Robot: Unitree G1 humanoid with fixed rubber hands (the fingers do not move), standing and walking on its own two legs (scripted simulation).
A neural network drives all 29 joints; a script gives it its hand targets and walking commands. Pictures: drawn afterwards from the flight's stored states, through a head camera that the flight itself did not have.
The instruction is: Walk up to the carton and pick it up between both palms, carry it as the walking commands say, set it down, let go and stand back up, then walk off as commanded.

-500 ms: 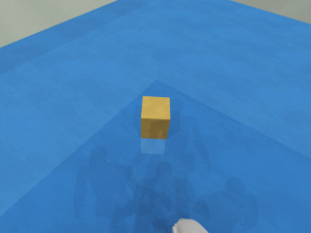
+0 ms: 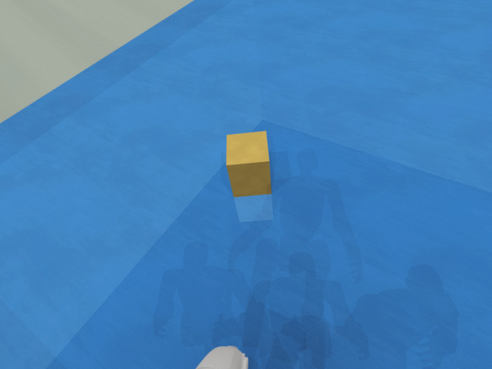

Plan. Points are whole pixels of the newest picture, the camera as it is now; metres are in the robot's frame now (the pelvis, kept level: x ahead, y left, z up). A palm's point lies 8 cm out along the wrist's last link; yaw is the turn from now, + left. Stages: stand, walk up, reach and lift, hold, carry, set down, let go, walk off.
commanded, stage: walk off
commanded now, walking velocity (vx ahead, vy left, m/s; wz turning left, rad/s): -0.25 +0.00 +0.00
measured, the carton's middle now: (249, 164) +1.12 +0.06 -0.65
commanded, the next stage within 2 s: stand in 0.42 s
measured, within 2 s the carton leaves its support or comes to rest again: neither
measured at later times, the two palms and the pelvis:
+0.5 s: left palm out of the picture -0.14 +0.31 -0.15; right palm out of the picture -0.08 -0.23 -0.10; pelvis -0.15 +0.04 +0.00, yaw +1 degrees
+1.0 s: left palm out of the picture -0.20 +0.24 -0.13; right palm out of the picture -0.23 -0.23 -0.15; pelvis -0.22 +0.01 +0.00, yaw +0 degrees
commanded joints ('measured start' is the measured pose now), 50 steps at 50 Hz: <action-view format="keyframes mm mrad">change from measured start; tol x16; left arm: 1 -76 140 22 -86 -14 -23 6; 50 113 74 -24 93 -18 -80 -6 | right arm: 1 39 -78 -23 -31 -7 -8 -3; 16 138 -31 5 -8 33 -15 -10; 23 -183 -98 21 -148 -1 -32 -18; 50 88 5 60 74 10 -77 13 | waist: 1 6 -191 -17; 15 11 -220 -114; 18 4 252 -87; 35 -11 137 -32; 40 31 -231 8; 50 2 -89 34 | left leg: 1 1 -5 -11 195 4 -45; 10 157 75 92 -361 -136 -56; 16 444 92 132 -855 170 18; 18 487 497 -271 -985 252 129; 21 86 379 -49 -944 346 147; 30 449 328 -105 -931 156 161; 36 369 328 -132 -884 311 172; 39 113 186 35 -749 123 35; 50 369 186 61 -835 335 9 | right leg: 1 -39 -214 132 -156 311 -109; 6 162 -242 219 -135 323 -135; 16 -44 -215 218 -147 253 -59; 19 -293 62 90 500 -377 63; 24 -292 118 140 868 -138 74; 33 -140 35 11 197 -276 106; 37 116 25 -5 -221 55 33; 39 274 -240 281 -248 34 -18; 40 -4 -306 284 -276 14 -85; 50 -21 -100 134 -244 -48 -13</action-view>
